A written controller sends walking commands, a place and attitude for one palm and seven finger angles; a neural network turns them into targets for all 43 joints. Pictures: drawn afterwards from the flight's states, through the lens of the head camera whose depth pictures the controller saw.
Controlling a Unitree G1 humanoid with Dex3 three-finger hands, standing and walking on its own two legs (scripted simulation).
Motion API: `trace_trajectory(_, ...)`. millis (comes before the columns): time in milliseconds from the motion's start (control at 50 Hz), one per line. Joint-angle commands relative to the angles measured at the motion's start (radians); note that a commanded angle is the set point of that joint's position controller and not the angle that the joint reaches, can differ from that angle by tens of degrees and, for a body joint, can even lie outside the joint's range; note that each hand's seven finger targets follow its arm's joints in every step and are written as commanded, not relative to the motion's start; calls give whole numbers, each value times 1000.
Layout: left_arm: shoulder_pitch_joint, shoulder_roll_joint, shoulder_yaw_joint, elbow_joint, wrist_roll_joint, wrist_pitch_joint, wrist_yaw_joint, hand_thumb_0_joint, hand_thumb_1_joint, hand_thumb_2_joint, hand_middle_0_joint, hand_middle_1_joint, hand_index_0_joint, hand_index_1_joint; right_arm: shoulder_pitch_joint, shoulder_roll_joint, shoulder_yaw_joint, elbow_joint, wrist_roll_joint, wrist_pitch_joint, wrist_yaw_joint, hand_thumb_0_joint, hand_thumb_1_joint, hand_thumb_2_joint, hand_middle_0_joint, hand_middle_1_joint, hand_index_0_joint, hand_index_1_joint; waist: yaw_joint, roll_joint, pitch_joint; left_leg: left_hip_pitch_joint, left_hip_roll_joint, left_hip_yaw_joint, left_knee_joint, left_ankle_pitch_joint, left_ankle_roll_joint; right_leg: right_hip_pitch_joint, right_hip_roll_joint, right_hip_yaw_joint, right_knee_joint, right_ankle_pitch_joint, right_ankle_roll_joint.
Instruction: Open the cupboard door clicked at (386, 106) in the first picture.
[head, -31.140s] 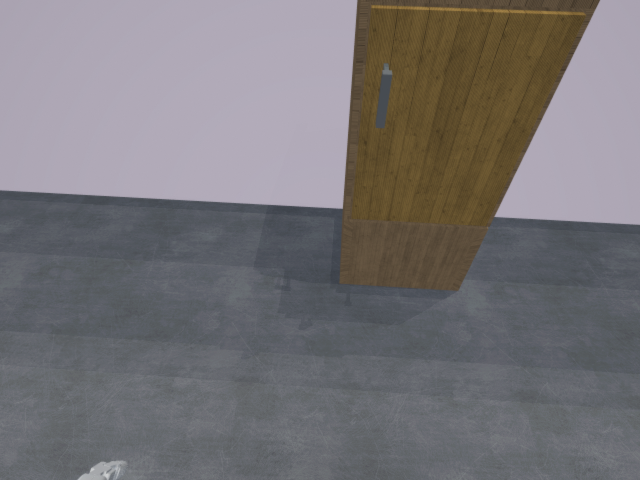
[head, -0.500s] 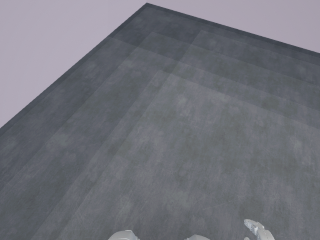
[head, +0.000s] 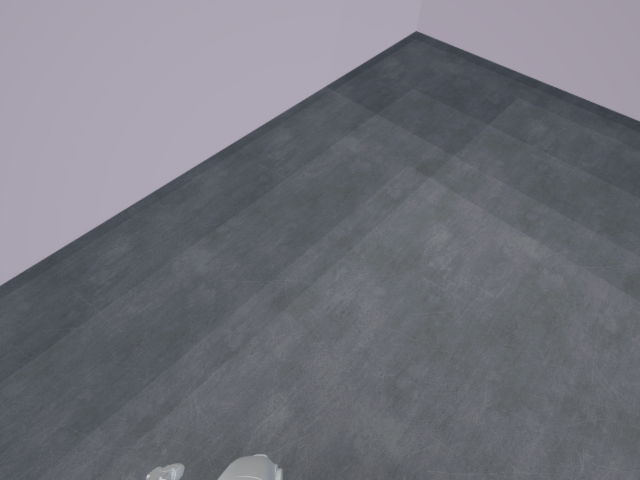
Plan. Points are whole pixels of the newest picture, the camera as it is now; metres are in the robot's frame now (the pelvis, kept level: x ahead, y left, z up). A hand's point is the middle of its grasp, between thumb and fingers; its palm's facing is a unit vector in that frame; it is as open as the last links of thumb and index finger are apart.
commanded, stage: turn to face it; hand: left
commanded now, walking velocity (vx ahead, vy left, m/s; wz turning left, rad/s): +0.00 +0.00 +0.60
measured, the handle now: out of the picture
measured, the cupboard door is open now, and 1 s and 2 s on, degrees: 39 39 39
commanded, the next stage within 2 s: none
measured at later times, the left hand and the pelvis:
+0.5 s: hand out of the picture +0.06 +0.21 -0.16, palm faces +0.31 -0.90 -0.31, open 7.4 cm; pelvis +0.02 -0.03 -0.01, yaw +18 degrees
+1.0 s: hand out of the picture -0.05 +0.20 -0.18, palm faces +0.62 -0.75 -0.24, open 7.4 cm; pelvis +0.02 -0.02 -0.01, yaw +37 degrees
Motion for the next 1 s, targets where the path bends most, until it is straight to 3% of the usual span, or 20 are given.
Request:
trace_trajectory(0,88,245,75,-29,-1,-19,18,0,900,900,-200,-300,-200,-300,-76,-35,8,-105,2,-36,-1,0,-900,-900,200,300,200,300,63,-182,-149,9,-4,56,-225,1,16,215,-247,123,-69,633,-98)
trace_trajectory(60,62,242,81,-26,-12,-13,8,0,900,900,-200,-300,-200,-300,6,-76,-2,-91,-2,-44,-5,0,-900,-900,200,300,200,300,10,-139,-173,206,-9,59,-464,190,41,115,-226,51,63,535,-28)
trace_trajectory(80,51,218,79,-42,-19,-7,3,0,900,900,-200,-300,-200,-300,71,-142,-19,-79,-9,-52,-8,0,-900,-900,200,300,200,300,-30,15,-211,386,92,-64,-534,396,90,-53,-178,6,218,353,28)
trace_trajectory(100,14,143,58,-90,-25,-1,-4,0,900,900,-200,-300,-200,-300,144,-257,-51,-71,-17,-54,-16,0,-900,-900,200,300,200,300,-75,333,-220,507,375,-449,-570,784,252,-341,-20,-11,449,-301,108)
trace_trajectory(120,-65,154,50,-130,-12,10,3,0,900,900,-200,-300,-200,-300,209,-288,-54,-46,-15,-47,-24,0,-900,-900,200,300,200,300,-104,235,-213,454,449,-478,-570,759,337,-378,-1,115,580,-395,91)
trace_trajectory(220,-39,141,59,-56,-16,23,-7,0,900,900,-200,-300,-200,-300,30,-189,-24,-86,-17,-63,-50,0,-900,-900,200,300,200,300,0,171,-125,274,230,-281,-592,601,227,-321,23,189,584,-138,94)
trace_trajectory(340,-18,134,51,-61,-19,18,-6,0,900,900,-200,-300,-200,-300,10,-204,-35,-87,-20,-50,-42,0,-900,-900,200,300,200,300,4,189,-123,196,187,-326,-572,494,215,-126,100,147,245,-138,82)
trace_trajectory(400,74,156,60,-44,-21,1,0,0,900,900,-200,-300,-200,-300,-30,-190,-38,-104,-9,-43,-38,0,-900,-900,200,300,200,300,52,145,-149,83,127,-321,-470,439,159,101,107,137,-54,49,71)
trace_trajectory(420,115,225,75,-41,-9,-12,10,0,900,900,-200,-300,-200,-300,-23,-137,-33,-118,0,-43,-33,0,-900,-900,200,300,200,300,74,-45,-167,-74,35,-245,-316,237,97,252,-59,306,-205,49,29)
trace_trajectory(440,123,311,89,-44,3,-16,17,0,900,900,-200,-300,-200,-300,-35,-81,-24,-144,2,-44,-25,0,-900,-900,200,300,200,300,88,-304,-145,-191,-102,-72,-55,-132,24,245,-332,558,-280,156,-91)
trace_trajectory(460,102,291,79,-50,-5,-18,21,0,900,900,-200,-300,-200,-300,-35,-129,-34,-130,-8,-33,-23,0,-900,-900,200,300,200,300,76,-260,-126,-153,-36,-134,166,-148,39,101,-377,542,-280,116,-148)
trace_trajectory(500,-14,217,57,-70,-10,-13,22,0,900,900,-200,-300,-200,-300,-33,-108,-33,-98,-11,-19,-13,0,-900,-900,200,300,200,300,15,-217,-55,-163,6,-119,321,-14,25,18,-252,369,-248,167,-118)
trace_trajectory(560,-18,187,49,-73,-6,-21,22,0,900,900,-200,-300,-200,-300,-27,-69,-15,-81,-6,-17,-2,0,-900,-900,200,300,200,300,4,-191,-84,-121,18,-53,189,29,-1,89,-191,183,-187,427,-88)
trace_trajectory(700,100,247,73,-18,-2,-19,17,0,900,900,-200,-300,-200,-300,-100,-41,7,-101,2,-33,-1,0,-900,-900,200,300,200,300,70,-186,-143,-8,-9,48,-208,-4,13,246,-241,125,-75,673,-99)
trace_trajectory(760,79,248,82,-14,-10,-14,10,0,900,900,-200,-300,-200,-300,-35,-70,1,-91,-2,-43,-5,0,-900,-900,200,300,200,300,25,-167,-163,162,-24,68,-423,153,36,167,-225,59,41,615,-41)
trace_trajectory(780,61,240,82,-25,-17,-11,6,0,900,900,-200,-300,-200,-300,29,-109,-11,-76,-6,-49,-7,0,-900,-900,200,300,200,300,-17,-88,-195,317,9,29,-520,309,61,57,-209,23,162,527,2)
trace_trajectory(800,54,184,73,-61,-24,-4,-2,0,900,900,-200,-300,-200,-300,97,-223,-39,-68,-16,-57,-13,0,-900,-900,200,300,200,300,-56,204,-242,508,254,-304,-545,621,180,-215,-79,-21,382,52,79)
trace_trajectory(820,-24,140,50,-109,-18,3,0,0,900,900,-200,-300,-200,-300,176,-290,-55,-49,-12,-50,-22,0,-900,-900,200,300,200,300,-96,319,-231,506,426,-480,-572,908,315,-363,1,66,559,-399,98)
trace_trajectory(880,-88,152,54,-79,-15,19,7,0,900,900,-200,-300,-200,-300,96,-228,-38,-64,-14,-56,-51,0,-900,-900,200,300,200,300,-54,211,-157,359,313,-376,-578,710,281,-388,-5,205,664,-228,97)
trace_trajectory(980,-26,145,57,-48,-14,28,-9,0,900,900,-200,-300,-200,-300,20,-190,-23,-79,-13,-62,-46,0,-900,-900,200,300,200,300,3,171,-121,250,195,-270,-611,533,217,-268,40,182,512,-113,99)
